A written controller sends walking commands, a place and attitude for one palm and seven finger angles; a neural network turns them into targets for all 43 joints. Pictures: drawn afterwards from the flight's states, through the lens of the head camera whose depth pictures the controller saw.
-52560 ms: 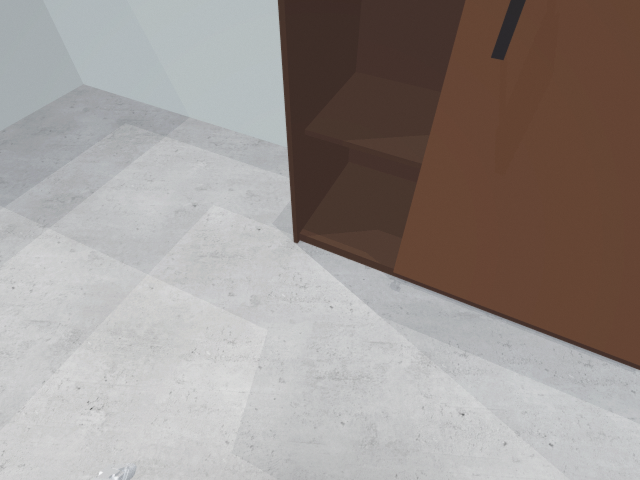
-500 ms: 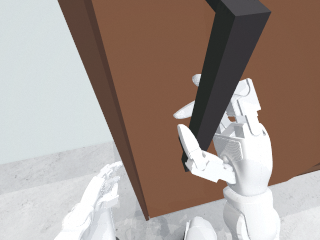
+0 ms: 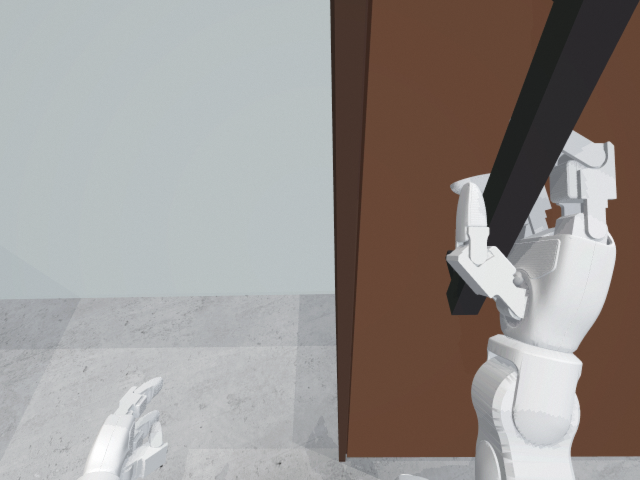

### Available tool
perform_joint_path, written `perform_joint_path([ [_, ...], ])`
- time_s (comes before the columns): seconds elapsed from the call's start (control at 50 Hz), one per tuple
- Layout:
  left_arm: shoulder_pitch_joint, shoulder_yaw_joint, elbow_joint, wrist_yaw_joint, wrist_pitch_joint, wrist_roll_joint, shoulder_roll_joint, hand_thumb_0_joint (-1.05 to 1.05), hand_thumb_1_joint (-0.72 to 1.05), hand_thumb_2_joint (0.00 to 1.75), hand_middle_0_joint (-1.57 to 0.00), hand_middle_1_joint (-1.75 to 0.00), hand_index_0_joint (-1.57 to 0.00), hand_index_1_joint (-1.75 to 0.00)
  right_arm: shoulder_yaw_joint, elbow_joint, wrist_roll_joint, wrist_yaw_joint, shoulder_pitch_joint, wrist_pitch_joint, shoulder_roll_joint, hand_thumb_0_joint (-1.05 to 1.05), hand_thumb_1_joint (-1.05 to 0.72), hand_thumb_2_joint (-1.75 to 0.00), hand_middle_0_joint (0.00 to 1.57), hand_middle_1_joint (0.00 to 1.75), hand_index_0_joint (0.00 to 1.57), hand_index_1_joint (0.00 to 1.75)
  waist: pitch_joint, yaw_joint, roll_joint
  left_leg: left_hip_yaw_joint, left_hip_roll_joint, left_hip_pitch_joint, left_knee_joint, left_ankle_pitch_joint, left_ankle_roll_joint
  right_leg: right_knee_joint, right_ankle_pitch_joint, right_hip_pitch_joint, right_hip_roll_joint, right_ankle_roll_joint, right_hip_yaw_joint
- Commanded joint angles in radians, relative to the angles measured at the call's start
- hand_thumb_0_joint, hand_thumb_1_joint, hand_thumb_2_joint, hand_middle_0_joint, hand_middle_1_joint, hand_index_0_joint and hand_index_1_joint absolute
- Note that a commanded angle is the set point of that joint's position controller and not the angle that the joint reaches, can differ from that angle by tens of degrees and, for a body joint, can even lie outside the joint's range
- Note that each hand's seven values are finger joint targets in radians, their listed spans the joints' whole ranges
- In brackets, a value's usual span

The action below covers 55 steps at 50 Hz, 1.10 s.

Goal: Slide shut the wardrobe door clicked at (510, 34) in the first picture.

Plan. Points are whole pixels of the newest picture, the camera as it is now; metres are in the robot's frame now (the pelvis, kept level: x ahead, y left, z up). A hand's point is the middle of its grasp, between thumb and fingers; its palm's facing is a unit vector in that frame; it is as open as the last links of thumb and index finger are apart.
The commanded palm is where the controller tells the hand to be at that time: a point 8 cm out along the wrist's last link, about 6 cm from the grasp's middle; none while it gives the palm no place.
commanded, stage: step sideways, sliding the door along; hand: right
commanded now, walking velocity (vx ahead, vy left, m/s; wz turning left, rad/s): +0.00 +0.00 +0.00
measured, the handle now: (496, 181) +0.27 -0.14 +0.29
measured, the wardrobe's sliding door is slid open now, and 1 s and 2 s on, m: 0.00 0.00 0.00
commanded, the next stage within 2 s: stop walking and hold the door there in 0.82 s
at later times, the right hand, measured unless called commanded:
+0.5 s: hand (483, 254) +0.22 -0.12 +0.27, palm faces -0.05 +1.00 +0.09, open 8.0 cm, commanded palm +0.21 -0.10 +0.25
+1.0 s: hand (481, 255) +0.22 -0.12 +0.26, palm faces -0.03 +1.00 +0.05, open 8.1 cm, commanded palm +0.21 -0.17 +0.23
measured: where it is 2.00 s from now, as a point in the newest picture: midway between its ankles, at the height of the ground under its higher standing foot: outside the picture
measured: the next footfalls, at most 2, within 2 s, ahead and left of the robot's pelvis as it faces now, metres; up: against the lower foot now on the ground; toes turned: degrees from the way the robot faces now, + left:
left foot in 0.58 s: -0.01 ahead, +0.02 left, +0.00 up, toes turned +4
left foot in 1.12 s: +0.02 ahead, +0.16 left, +0.00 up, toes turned +6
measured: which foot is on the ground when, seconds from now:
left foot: down 0.00-0.34, up 0.36-0.56, down 0.58-0.72, up 0.74-1.00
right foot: down 0.00-1.00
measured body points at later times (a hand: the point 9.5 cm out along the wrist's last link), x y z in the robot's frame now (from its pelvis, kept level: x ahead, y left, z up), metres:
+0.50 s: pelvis -0.05 -0.06 +0.02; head -0.04 -0.06 +0.47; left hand +0.19 +0.09 -0.04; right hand +0.22 -0.17 +0.26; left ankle -0.03 +0.04 -0.69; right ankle +0.06 -0.14 -0.71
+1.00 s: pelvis -0.08 -0.03 +0.04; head -0.05 -0.06 +0.48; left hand +0.11 +0.16 -0.05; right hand +0.22 -0.17 +0.26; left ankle +0.00 +0.16 -0.65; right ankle -0.01 -0.16 -0.71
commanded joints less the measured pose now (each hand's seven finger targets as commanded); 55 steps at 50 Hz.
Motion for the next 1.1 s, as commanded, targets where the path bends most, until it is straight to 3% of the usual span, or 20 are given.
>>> perform_joint_path([
  [0.0, -0.192, -0.043, -0.183, -0.002, -0.104, 0.008, -0.003, 0.00, 0.90, 0.90, -0.20, -0.30, -0.20, -0.30, 0.562, -0.175, 0.078, 0.134, -0.391, -0.189, 0.133, 0.00, -0.90, -0.90, 0.45, 1.40, 0.45, 1.40, -0.260, 0.118, -0.033, -0.100, 0.038, -0.156, -0.191, 0.116, 0.081, -0.186, 0.051, 0.406, -0.009, -0.075, 0.100],
  [0.06, -0.224, -0.056, -0.197, -0.013, -0.091, 0.009, 0.023, 0.00, 0.90, 0.90, -0.20, -0.30, -0.20, -0.30, 0.629, -0.145, 0.082, 0.136, -0.440, -0.197, 0.188, 0.00, -0.90, -0.90, 0.45, 1.40, 0.45, 1.40, -0.259, 0.115, -0.238, 0.106, -0.012, -0.097, 0.063, -0.031, 0.029, -0.384, -0.111, 0.306, -0.197, -0.115, 0.260],
  [0.22, -0.251, -0.083, -0.157, -0.041, -0.056, 0.001, -0.003, 0.00, 0.90, 0.90, -0.20, -0.30, -0.20, -0.30, 0.676, -0.074, 0.107, 0.150, -0.636, -0.143, 0.219, 0.00, -0.90, -0.90, 0.45, 1.40, 0.45, 1.40, -0.280, 0.106, -0.154, 0.075, 0.001, -0.018, -0.193, 0.020, 0.061, -0.297, -0.037, 0.306, -0.079, -0.059, 0.096],
  [0.24, -0.229, -0.077, -0.080, -0.017, -0.027, 0.038, 0.001, 0.00, 0.90, 0.90, -0.20, -0.30, -0.20, -0.30, 0.399, 0.035, 0.093, 0.117, -0.593, -0.155, -0.033, 0.00, -0.90, -0.90, 0.45, 1.40, 0.45, 1.40, -0.297, 0.119, -0.108, 0.031, -0.012, -0.056, -0.200, 0.029, 0.065, -0.321, -0.104, 0.357, -0.073, -0.043, 0.082],
  [0.28, -0.267, -0.075, -0.100, -0.010, -0.002, 0.046, 0.013, 0.00, 0.90, 0.90, -0.20, -0.30, -0.20, -0.30, 0.446, 0.021, 0.101, 0.123, -0.631, -0.161, 0.050, 0.00, -0.90, -0.90, 0.45, 1.40, 0.45, 1.40, -0.260, 0.120, -0.039, 0.084, -0.037, -0.095, -0.148, -0.026, 0.051, -0.407, -0.237, 0.351, -0.127, -0.050, 0.180],
  [0.38, -0.300, -0.085, -0.112, 0.003, 0.064, 0.039, 0.001, 0.00, 0.90, 0.90, -0.20, -0.30, -0.20, -0.30, 0.412, 0.034, 0.125, 0.114, -0.646, -0.127, 0.029, 0.00, -0.90, -0.90, 0.45, 1.40, 0.45, 1.40, -0.284, 0.111, -0.103, 0.129, -0.045, -0.044, 0.091, -0.042, 0.050, -0.554, -0.259, 0.342, -0.234, -0.067, 0.239],
  [0.52, -0.328, -0.087, -0.147, 0.003, 0.112, 0.026, -0.010, 0.00, 0.90, 0.90, -0.20, -0.30, -0.20, -0.30, 0.372, 0.068, 0.135, 0.115, -0.694, -0.071, 0.007, 0.00, -0.90, -0.90, 0.45, 1.40, 0.45, 1.40, -0.284, 0.095, -0.202, 0.183, -0.089, 0.156, -0.169, -0.052, 0.098, -0.495, -0.282, 0.240, -0.155, -0.014, 0.134],
  [0.56, -0.320, -0.082, -0.147, 0.010, 0.114, 0.020, -0.015, 0.00, 0.90, 0.90, -0.20, -0.30, -0.20, -0.30, 0.365, 0.088, 0.133, 0.124, -0.695, -0.063, 0.014, 0.00, -0.90, -0.90, 0.45, 1.40, 0.45, 1.40, -0.285, 0.088, -0.080, 0.117, -0.045, 0.123, -0.335, -0.013, 0.131, -0.260, -0.231, 0.290, -0.072, -0.003, 0.049],
  [0.6, -0.326, -0.058, -0.153, 0.026, 0.111, 0.011, -0.025, 0.00, 0.90, 0.90, -0.20, -0.30, -0.20, -0.30, 0.388, 0.117, 0.137, 0.126, -0.788, -0.059, 0.044, 0.00, -0.90, -0.90, 0.45, 1.40, 0.45, 1.40, -0.206, 0.116, 0.221, -0.260, 0.160, -0.115, -0.512, -0.256, 0.235, 0.106, -0.175, 0.286, 0.097, -0.017, 0.028],
  [0.64, -0.319, -0.060, -0.114, 0.016, 0.090, 0.020, -0.020, 0.00, 0.90, 0.90, -0.20, -0.30, -0.20, -0.30, 0.391, 0.135, 0.150, 0.118, -0.868, -0.080, 0.069, 0.00, -0.90, -0.90, 0.45, 1.40, 0.45, 1.40, -0.106, 0.112, 0.189, -0.328, 0.213, -0.191, -0.541, -0.199, 0.294, 0.206, -0.124, 0.263, 0.131, -0.030, 0.074],
  [0.68, -0.243, -0.064, -0.086, 0.009, 0.067, 0.021, -0.023, 0.00, 0.90, 0.90, -0.20, -0.30, -0.20, -0.30, 0.415, 0.139, 0.146, 0.113, -0.860, -0.119, 0.085, 0.00, -0.90, -0.90, 0.45, 1.40, 0.45, 1.40, -0.214, 0.168, -0.079, -0.067, 0.100, -0.137, -0.157, 0.063, 0.189, -0.258, -0.020, 0.495, 0.058, -0.071, 0.101],
  [0.7, -0.247, -0.056, -0.109, 0.003, 0.057, 0.023, 0.024, 0.00, 0.90, 0.90, -0.20, -0.30, -0.20, -0.30, 0.421, 0.125, 0.153, 0.114, -0.827, -0.144, 0.077, 0.00, -0.90, -0.90, 0.45, 1.40, 0.45, 1.40, -0.234, 0.161, -0.359, 0.074, -0.030, -0.312, 0.131, 0.036, 0.118, -0.408, 0.119, 0.652, -0.168, -0.111, 0.384],
  [0.72, -0.270, -0.068, -0.135, 0.000, 0.067, 0.026, 0.030, 0.00, 0.90, 0.90, -0.20, -0.30, -0.20, -0.30, 0.444, 0.160, 0.154, 0.110, -0.788, -0.138, 0.065, 0.00, -0.90, -0.90, 0.45, 1.40, 0.45, 1.40, -0.215, 0.145, -0.369, 0.054, -0.015, -0.352, 0.281, -0.118, 0.102, -0.460, 0.192, 0.610, -0.320, -0.144, 0.630],
  [0.74, -0.298, -0.057, -0.153, -0.012, 0.073, 0.011, 0.045, 0.00, 0.90, 0.90, -0.20, -0.30, -0.20, -0.30, 0.406, 0.207, 0.154, 0.117, -0.765, -0.117, 0.046, 0.00, -0.90, -0.90, 0.45, 1.40, 0.45, 1.40, -0.236, 0.127, -0.149, 0.013, -0.039, -0.328, 0.371, -0.121, 0.090, -0.502, -0.052, 0.508, -0.375, -0.224, 0.677],
  [0.78, -0.317, -0.072, -0.131, -0.010, 0.076, 0.014, 0.013, 0.00, 0.90, 0.90, -0.20, -0.30, -0.20, -0.30, 0.394, 0.082, 0.141, 0.124, -0.833, -0.136, 0.020, 0.00, -0.90, -0.90, 0.45, 1.40, 0.45, 1.40, -0.153, 0.128, -0.052, -0.025, 0.018, -0.332, 0.393, -0.030, 0.075, -0.495, -0.102, 0.401, -0.337, -0.221, 0.577],
  [0.9, -0.291, -0.062, -0.122, -0.007, 0.073, 0.013, 0.026, 0.00, 0.90, 0.90, -0.20, -0.30, -0.20, -0.30, 0.319, 0.163, 0.128, 0.121, -0.816, -0.111, -0.034, 0.00, -0.90, -0.90, 0.45, 1.40, 0.45, 1.40, -0.204, 0.102, -0.291, 0.113, 0.013, -0.155, 0.238, 0.121, 0.038, -0.546, -0.184, 0.314, -0.190, -0.117, 0.204],
  [0.92, -0.235, -0.049, -0.061, 0.032, 0.104, 0.013, 0.050, 0.00, 0.90, 0.90, -0.20, -0.30, -0.20, -0.30, -0.218, 0.372, 0.118, 0.054, -0.574, -0.105, -0.512, 0.00, -0.90, -0.90, 0.45, 1.40, 0.45, 1.40, -0.237, 0.091, -0.270, 0.126, -0.002, -0.127, 0.205, 0.101, 0.014, -0.566, -0.274, 0.304, -0.176, -0.104, 0.202],
  [0.96, -0.288, -0.079, -0.106, 0.042, 0.121, 0.018, 0.012, 0.00, 0.90, 0.90, -0.20, -0.30, -0.20, -0.30, -0.034, 0.206, 0.140, 0.071, -0.583, -0.121, -0.310, 0.00, -0.90, -0.90, 0.45, 1.40, 0.45, 1.40, -0.208, 0.095, -0.296, 0.180, -0.015, -0.045, 0.032, 0.057, 0.002, -0.528, -0.271, 0.266, -0.174, -0.131, 0.165],
  [1.04, -0.267, -0.091, -0.087, 0.073, 0.112, 0.013, 0.009, 0.00, 0.90, 0.90, -0.20, -0.30, -0.20, -0.30, -0.151, 0.222, 0.165, 0.055, -0.523, -0.127, -0.391, 0.00, -0.90, -0.90, 0.45, 1.40, 0.45, 1.40, -0.192, 0.094, -0.274, 0.228, -0.077, 0.206, -0.170, 0.029, -0.004, -0.393, -0.350, 0.117, -0.114, -0.092, 0.082],
  [1.08, -0.258, -0.099, -0.067, 0.085, 0.105, 0.018, -0.016, 0.00, 0.90, 0.90, -0.20, -0.30, -0.20, -0.30, -0.240, 0.220, 0.170, 0.051, -0.496, -0.144, -0.479, 0.00, -0.90, -0.90, 0.45, 1.40, 0.45, 1.40, -0.174, 0.080, -0.062, 0.045, 0.044, 0.250, -0.357, 0.045, 0.051, -0.043, -0.232, 0.039, 0.005, -0.055, -0.017],
])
